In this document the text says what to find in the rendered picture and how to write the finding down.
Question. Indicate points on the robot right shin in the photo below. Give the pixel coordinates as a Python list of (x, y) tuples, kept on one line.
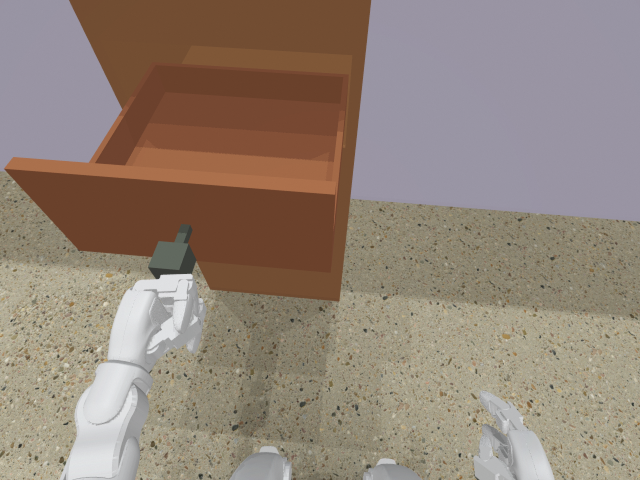
[(386, 461)]

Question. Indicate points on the robot left hand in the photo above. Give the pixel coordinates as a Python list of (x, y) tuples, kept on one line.
[(141, 314)]

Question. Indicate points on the handle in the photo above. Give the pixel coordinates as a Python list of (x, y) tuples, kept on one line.
[(173, 257)]

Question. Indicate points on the left robot forearm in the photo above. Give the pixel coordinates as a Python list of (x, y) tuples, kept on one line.
[(109, 417)]

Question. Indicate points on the robot left thigh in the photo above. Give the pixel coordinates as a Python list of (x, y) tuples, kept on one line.
[(263, 466)]

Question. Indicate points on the cabinet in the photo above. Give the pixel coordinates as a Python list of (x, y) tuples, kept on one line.
[(324, 36)]

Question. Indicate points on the robot right hand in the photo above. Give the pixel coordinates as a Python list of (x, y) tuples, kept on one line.
[(521, 455)]

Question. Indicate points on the drawer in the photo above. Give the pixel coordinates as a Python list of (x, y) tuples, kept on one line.
[(250, 158)]

